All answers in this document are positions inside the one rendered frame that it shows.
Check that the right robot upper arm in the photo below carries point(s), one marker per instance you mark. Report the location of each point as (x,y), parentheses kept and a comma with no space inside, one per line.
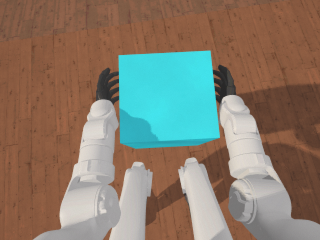
(263,206)

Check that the robot left hand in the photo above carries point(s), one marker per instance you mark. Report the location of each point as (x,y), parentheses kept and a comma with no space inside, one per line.
(103,91)

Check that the carton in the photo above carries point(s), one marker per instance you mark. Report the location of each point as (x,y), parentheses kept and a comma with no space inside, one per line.
(167,99)

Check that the robot left forearm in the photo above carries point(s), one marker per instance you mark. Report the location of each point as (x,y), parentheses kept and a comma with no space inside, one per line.
(95,162)

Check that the robot right forearm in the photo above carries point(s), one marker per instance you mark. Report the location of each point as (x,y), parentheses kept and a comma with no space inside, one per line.
(246,152)

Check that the robot right hand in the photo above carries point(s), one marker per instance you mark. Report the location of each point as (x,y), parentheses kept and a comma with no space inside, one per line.
(225,82)

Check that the left robot upper arm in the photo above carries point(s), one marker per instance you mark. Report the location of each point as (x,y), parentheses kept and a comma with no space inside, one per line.
(87,213)

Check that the left robot shin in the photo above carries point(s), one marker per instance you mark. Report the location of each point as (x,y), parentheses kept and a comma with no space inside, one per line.
(138,164)

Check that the right robot thigh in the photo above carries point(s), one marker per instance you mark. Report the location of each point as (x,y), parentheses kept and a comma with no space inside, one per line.
(207,218)

